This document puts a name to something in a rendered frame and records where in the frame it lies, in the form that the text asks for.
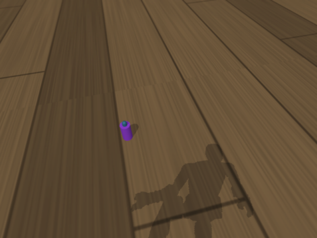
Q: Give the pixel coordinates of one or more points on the bottle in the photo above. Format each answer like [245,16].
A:
[126,130]

